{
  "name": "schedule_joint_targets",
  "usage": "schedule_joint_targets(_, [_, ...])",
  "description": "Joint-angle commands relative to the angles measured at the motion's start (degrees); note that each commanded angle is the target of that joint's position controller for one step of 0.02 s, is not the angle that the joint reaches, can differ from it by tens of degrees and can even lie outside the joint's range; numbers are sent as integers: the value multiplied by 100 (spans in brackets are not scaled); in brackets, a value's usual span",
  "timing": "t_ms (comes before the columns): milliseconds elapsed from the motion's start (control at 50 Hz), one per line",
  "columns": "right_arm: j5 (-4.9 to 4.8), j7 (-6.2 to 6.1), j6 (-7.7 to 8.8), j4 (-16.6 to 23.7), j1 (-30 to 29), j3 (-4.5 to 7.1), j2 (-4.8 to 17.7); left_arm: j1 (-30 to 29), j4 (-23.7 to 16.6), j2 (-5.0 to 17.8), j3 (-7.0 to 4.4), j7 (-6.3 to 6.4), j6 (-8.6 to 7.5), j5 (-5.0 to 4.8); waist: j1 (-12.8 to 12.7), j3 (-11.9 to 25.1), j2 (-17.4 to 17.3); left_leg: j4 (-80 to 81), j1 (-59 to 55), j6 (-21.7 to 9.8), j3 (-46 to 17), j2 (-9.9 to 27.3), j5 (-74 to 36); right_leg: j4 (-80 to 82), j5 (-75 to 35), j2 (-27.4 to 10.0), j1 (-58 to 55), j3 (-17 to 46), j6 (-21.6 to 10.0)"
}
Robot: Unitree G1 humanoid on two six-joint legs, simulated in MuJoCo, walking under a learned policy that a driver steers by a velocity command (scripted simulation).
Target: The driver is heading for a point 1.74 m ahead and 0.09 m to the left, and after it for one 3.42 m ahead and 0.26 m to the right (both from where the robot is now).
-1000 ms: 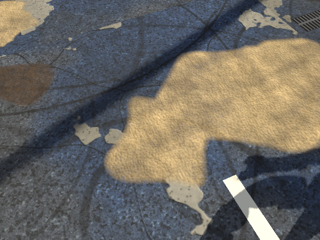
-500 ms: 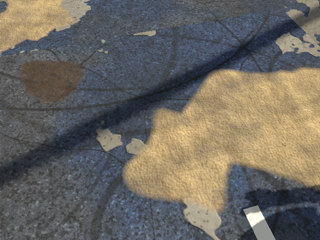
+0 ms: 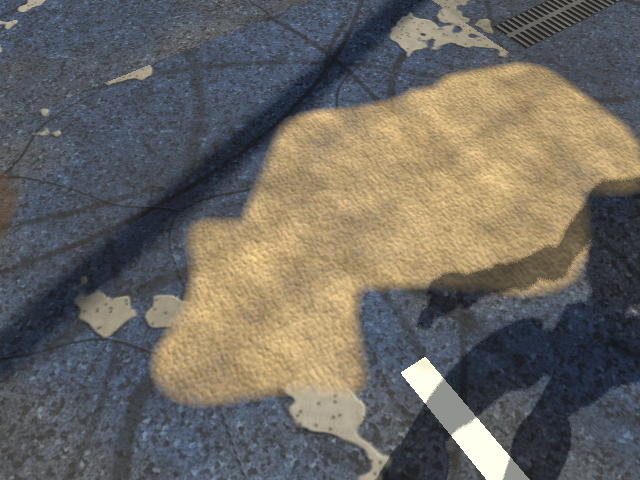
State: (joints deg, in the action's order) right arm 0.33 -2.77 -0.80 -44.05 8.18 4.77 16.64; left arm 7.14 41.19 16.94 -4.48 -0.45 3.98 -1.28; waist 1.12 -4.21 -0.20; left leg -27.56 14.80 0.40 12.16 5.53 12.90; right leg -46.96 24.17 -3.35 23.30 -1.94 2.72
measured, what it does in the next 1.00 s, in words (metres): walks ahead: right foot, then left foot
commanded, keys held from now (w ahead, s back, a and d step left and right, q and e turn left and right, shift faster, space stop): e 0.26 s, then no key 0.04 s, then q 0.32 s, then w+q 0.38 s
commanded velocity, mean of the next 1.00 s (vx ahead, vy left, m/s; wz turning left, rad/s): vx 0.10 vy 0.00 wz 0.01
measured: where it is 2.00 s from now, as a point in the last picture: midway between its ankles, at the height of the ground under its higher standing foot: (263, 384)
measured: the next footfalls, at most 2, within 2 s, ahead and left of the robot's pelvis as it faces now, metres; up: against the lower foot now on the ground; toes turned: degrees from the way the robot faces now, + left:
right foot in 0.06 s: +0.04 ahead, -0.13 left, +0.00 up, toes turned -5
left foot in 0.48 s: +0.09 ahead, +0.11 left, +0.00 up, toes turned -11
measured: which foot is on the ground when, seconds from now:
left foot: down 0.00-0.06, up 0.08-0.46, down 0.48-0.68, up 0.70-1.00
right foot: up 0.00-0.04, down 0.06-1.00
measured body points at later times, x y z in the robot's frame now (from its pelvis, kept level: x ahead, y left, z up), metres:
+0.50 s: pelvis +0.02 -0.03 +0.00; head +0.03 -0.03 +0.45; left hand +0.23 +0.19 -0.10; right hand +0.09 -0.32 -0.11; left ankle +0.05 +0.11 -0.74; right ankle +0.00 -0.12 -0.74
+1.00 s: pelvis +0.11 +0.03 +0.00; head +0.14 +0.05 +0.44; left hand +0.11 +0.34 -0.12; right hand +0.34 -0.19 -0.08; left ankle +0.17 +0.16 -0.72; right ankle +0.00 -0.12 -0.74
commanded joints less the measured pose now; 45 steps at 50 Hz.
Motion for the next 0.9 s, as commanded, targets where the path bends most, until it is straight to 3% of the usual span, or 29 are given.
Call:
schedule_joint_targets(20, [-162, 26, 15, 285, -226, 263, 1058, 366, -337, 481, -156, -97, -3, 8, -245, 1023, -803, 249, -614, -879, -726, 1315, -1657, 1417, -908, 246, -865, -434, -251])
schedule_joint_targets(40, [-179, 66, 7, 159, 17, 228, 888, 617, -251, 634, -234, -51, 17, 30, -288, 1008, -549, -238, -224, -536, -507, 1136, -1029, 1940, -1314, 386, -1438, -314, -457])
schedule_joint_targets(60, [-37, 120, -1, 113, 202, 158, 606, 826, -253, 1128, -385, 40, 6, 37, -252, 874, 618, -1522, 878, -17, -19, 621, 326, 2430, -2952, -277, -2210, 849, -836])
schedule_joint_targets(80, [161, 84, 12, 612, -338, 47, 394, 826, -461, 1821, -493, 84, -81, 199, -312, 754, 2064, -2996, 2557, 474, -228, -311, 2670, 2764, -3972, -1864, -2278, 3340, -2099])
schedule_joint_targets(100, [69, 37, 23, 654, -793, 136, 668, 851, -496, 1539, -412, 24, -262, 347, -647, 1101, 1106, -3990, 2553, 430, -1307, -352, 2773, 2872, -3673, -1926, -2057, 3352, -2497])
schedule_joint_targets(120, [-52, 23, 9, 645, -712, 159, 689, 595, -485, 1392, -344, 25, -391, 325, -407, 913, 944, -4139, 2642, 314, -1486, -298, 2253, 2895, -3279, -1643, -1891, 2783, -2225])
schedule_joint_targets(140, [-45, -23, 3, 501, -518, 191, 705, 268, -514, 1247, -325, 69, -446, 192, -211, 767, 709, -4007, 2637, 267, -1571, -214, 1676, 2854, -2824, -1281, -1777, 2362, -1851])
schedule_joint_targets(160, [20, -75, 2, 435, -441, 231, 806, -11, -555, 1026, -255, 119, -441, 77, -109, 708, 654, -3852, 2638, 281, -1633, -188, 1264, 2811, -2795, -1119, -1704, 2189, -1619])
schedule_joint_targets(180, [58, -78, 16, 387, -337, 246, 805, -98, -583, 916, -198, 164, -425, 63, -30, 776, 701, -3896, 2348, 315, -1605, -263, 982, 2782, -3094, -965, -1501, 2009, -1560])
schedule_joint_targets(220, [26, -38, 54, 369, -193, 222, 661, 13, -613, 867, -173, 215, -408, 102, 0, 998, 641, -3789, 2111, 370, -1600, -407, 657, 2734, -3319, -846, -1552, 1911, -1579])
schedule_joint_targets(280, [-16, -14, 64, 427, -337, 144, 484, 175, -601, 902, -188, 263, -387, 73, -103, 968, 640, -2865, 2084, 446, -1639, -474, 506, 2703, -2995, -777, -1775, 1977, -1563])
schedule_joint_targets(400, [-51, 151, 64, 316, -262, 16, 371, 80, -450, 498, 25, 181, -373, 252, -266, 879, 863, -1377, 566, 408, -1415, -271, 574, 2688, -2307, -716, -1092, 1741, -1560])
schedule_joint_targets(440, [-60, 213, 99, 251, -128, -20, 318, 17, -314, 389, 114, 123, -389, 260, -151, 743, 759, -504, -34, 286, -1290, -318, 203, 2603, -2030, -656, -885, 1669, -1450])
schedule_joint_targets(460, [-34, 237, 124, 234, -81, -40, 324, 69, -227, 369, 139, 105, -407, 242, -55, 630, 630, 261, -364, 194, -1264, -356, -447, 2550, -1866, -543, -793, 1584, -1266])
schedule_joint_targets(480, [29, 229, 143, 269, -111, -25, 518, 253, -147, 388, 140, 106, -453, 268, -117, 619, 427, 437, -618, 98, -1539, -206, -1154, 2426, -1596, -351, -761, 1491, -1006])
schedule_joint_targets(500, [45, 199, 152, 392, -162, 43, 964, 444, -145, 499, 103, 120, -491, 355, -364, 659, -106, 257, -667, -92, -2079, 260, -2506, 2003, -1141, 39, -738, 1185, -734])
schedule_joint_targets(520, [-44, 208, 143, 335, -287, 114, 1201, 588, -162, 516, 66, 143, -516, 347, -617, 688, -817, 170, -332, -474, -2289, 350, -2248, 1955, -949, 433, -862, 722, -508])
schedule_joint_targets(540, [-102, 237, 145, 392, -338, 103, 1008, 275, -179, 632, 40, 200, -501, 342, -386, 633, -895, 382, 38, -645, -2531, 355, -1597, 1780, -1003, 484, -1117, 534, -351])
schedule_joint_targets(560, [-92, 242, 157, 389, -318, 70, 887, 102, -217, 675, -5, 247, -471, 283, -317, 628, -886, 473, 160, -648, -2660, 360, -1367, 1622, -1067, 479, -1192, 443, -346])
schedule_joint_targets(620, [-116, 203, 186, 437, -220, 92, 907, 160, -267, 518, -59, 302, -335, 218, -284, 692, -905, 316, 274, -668, -2859, 285, -1285, 1465, -1117, 458, -1200, 364, -453])
schedule_joint_targets(660, [-168, 152, 132, 453, -90, 55, 711, 301, -307, 367, -73, 255, -352, 222, -337, 833, -552, 67, 584, -619, -2706, -25, 446, 1759, 101, 376, -1351, 410, -600])
schedule_joint_targets(680, [-182, 142, 119, 542, -159, 29, 601, 443, -295, 427, -108, 230, -383, 196, -401, 642, -68, -334, 1189, -488, -2378, -338, 1659, 2196, 885, 60, -1514, 838, -836])
schedule_joint_targets(700, [-195, 139, 133, 695, -339, -2, 503, 802, -221, 596, -155, 214, -433, 157, -546, 439, 540, -1134, 2069, -312, -1854, -680, 2103, 2875, 1723, -633, -1914, 1826, -1256])
schedule_joint_targets(720, [-213, 170, 167, 899, -605, -31, 443, 964, -159, 917, -236, 190, -519, 137, -619, 134, 1173, -2332, 2868, -233, -1469, -651, 1815, 3649, 1995, -1732, -2088, 3169, -1783])
schedule_joint_targets(740, [-194, 185, 196, 991, -779, 31, 620, 1045, -151, 835, -208, 212, -643, 208, -633, -53, 772, -3244, 3319, -227, -1825, -300, 1855, 3703, 1542, -2101, -2071, 3594, -2038])
schedule_joint_targets(760, [-215, 212, 210, 929, -565, 69, 648, 902, -173, 726, -176, 246, -731, 172, -450, -55, 396, -3579, 3519, -221, -2017, -174, 1591, 3636, 1170, -2033, -2213, 3282, -1965])
schedule_joint_targets(780, [-214, 244, 214, 878, -403, 54, 574, 744, -207, 670, -158, 258, -780, 115, -359, 24, 364, -3614, 3602, -178, -2035, -48, 1307, 3632, 775, -1854, -2391, 2806, -1787])
schedule_joint_targets(840, [-186, 396, 244, 944, -534, -43, 383, 657, -177, 729, -173, 223, -808, 122, -454, 102, 483, -2909, 2918, 6, -1517, 92, 506, 3792, -698, -1272, -2122, 1219, -1364])
schedule_joint_targets(900, [-187, 527, 253, 1117, -703, -151, 205, 767, -118, 951, -253, 151, -826, 70, -546, 199, 537, -1860, 1946, 57, -1107, -14, 235, 3716, -1162, -1029, -1743, 292, -1224])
